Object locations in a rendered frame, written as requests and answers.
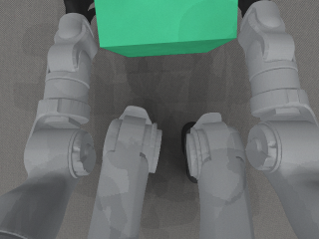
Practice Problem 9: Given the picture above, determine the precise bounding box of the left robot hand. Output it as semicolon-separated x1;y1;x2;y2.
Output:
64;0;96;25

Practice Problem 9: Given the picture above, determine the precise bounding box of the left robot forearm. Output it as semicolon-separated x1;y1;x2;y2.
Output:
24;13;98;171

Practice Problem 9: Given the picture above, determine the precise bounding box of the carton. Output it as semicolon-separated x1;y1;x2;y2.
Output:
94;0;238;58

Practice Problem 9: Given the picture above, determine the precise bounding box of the right robot thigh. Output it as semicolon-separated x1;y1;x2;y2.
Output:
185;121;255;239

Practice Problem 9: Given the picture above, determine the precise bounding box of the right robot forearm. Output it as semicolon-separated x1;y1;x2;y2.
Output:
237;0;319;127

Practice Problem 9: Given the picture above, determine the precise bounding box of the right robot hand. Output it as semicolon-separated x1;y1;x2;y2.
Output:
237;0;271;18

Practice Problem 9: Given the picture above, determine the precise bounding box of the robot right foot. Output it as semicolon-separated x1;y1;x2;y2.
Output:
181;121;198;183

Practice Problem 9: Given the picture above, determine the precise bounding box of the right robot upper arm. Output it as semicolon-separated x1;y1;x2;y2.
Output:
245;120;319;239

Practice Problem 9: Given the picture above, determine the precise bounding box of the left robot upper arm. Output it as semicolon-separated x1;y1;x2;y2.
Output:
0;128;97;239

